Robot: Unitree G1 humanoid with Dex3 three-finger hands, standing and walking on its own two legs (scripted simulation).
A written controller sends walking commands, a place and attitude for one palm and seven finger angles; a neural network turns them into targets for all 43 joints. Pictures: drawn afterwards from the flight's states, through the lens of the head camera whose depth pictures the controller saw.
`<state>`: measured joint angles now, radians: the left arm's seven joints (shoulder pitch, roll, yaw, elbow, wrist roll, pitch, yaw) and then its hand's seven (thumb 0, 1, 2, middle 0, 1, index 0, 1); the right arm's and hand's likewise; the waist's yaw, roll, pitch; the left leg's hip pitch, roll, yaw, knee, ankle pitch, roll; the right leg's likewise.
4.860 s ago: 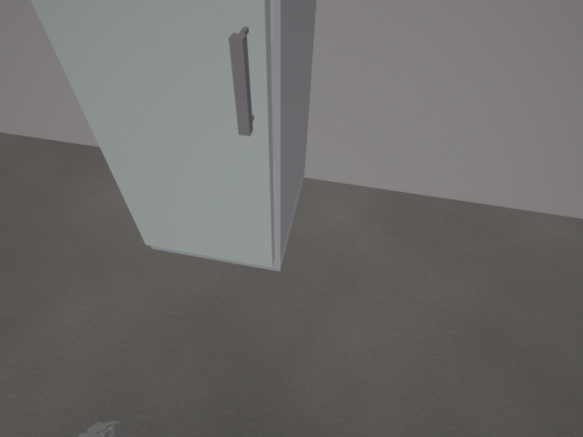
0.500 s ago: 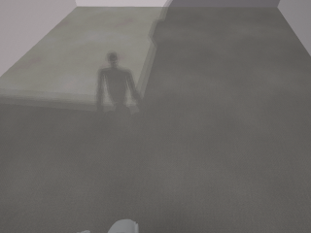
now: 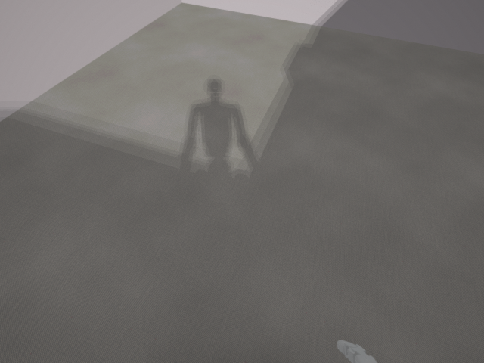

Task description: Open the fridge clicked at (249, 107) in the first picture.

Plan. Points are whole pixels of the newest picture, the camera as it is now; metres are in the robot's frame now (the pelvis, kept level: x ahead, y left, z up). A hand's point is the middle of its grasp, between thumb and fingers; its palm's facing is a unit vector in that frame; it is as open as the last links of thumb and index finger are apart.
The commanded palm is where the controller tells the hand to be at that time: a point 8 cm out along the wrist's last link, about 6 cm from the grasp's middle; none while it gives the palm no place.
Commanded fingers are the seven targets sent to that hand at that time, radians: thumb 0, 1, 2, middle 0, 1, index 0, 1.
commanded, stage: turn to face it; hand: right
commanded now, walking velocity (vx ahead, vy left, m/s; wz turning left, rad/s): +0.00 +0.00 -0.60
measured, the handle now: out of the picture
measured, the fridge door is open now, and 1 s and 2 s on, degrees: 0 0 0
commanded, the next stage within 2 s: none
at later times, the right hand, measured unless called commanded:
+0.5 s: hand out of the picture +0.02 -0.24 -0.15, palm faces +0.31 +0.91 -0.27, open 7.4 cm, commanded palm none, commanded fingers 0.00 -0.90 -0.90 0.20 0.30 0.20 0.30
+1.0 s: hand out of the picture -0.14 -0.17 -0.18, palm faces +0.62 +0.75 -0.23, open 7.4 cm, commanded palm none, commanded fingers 0.00 -0.90 -0.90 0.20 0.30 0.20 0.30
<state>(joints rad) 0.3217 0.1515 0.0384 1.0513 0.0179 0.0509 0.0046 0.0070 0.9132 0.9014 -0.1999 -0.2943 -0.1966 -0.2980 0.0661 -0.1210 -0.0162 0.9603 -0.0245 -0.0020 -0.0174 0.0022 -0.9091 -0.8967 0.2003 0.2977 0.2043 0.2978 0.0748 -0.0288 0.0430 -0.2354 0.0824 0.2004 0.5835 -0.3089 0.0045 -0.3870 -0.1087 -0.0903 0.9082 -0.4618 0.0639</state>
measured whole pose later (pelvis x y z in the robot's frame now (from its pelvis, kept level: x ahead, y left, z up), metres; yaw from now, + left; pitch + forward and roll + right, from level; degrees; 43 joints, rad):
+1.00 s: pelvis -0.05 +0.01 -0.01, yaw -37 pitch +1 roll -1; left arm 0.12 0.25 0.07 0.90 0.02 0.06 -0.04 0.01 0.91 0.90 -0.20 -0.29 -0.20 -0.30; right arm 0.27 -0.22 -0.05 0.91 -0.02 0.02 -0.01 0.00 -0.91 -0.90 0.20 0.30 0.21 0.30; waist -0.03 0.04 0.10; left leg -0.26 0.21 0.24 0.69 -0.39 -0.07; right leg -0.28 -0.02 -0.08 0.59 -0.32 0.02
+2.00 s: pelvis -0.06 +0.01 +0.00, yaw -71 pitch +0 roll +0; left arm 0.13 0.23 0.05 0.89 0.02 0.02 -0.01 0.00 0.91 0.90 -0.20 -0.29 -0.20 -0.30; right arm 0.23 -0.28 -0.08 0.93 -0.01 0.07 -0.01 0.01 -0.91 -0.90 0.20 0.30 0.20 0.30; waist -0.02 0.04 0.10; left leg -0.46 0.13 0.07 1.14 -0.47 -0.09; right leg -0.29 0.01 -0.05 0.58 -0.29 -0.04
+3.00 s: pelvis -0.07 +0.06 +0.02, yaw -97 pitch -2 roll +1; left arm 0.19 0.17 0.03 0.98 0.03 0.01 0.01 0.00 0.92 0.90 -0.21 -0.30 -0.20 -0.30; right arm 0.27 -0.22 -0.05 1.02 -0.02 0.05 0.00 0.01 -0.91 -0.90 0.20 0.30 0.20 0.30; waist -0.01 0.01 0.02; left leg -0.35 0.08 0.06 0.89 -0.44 -0.06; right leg -0.20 0.02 -0.03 0.42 -0.19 -0.05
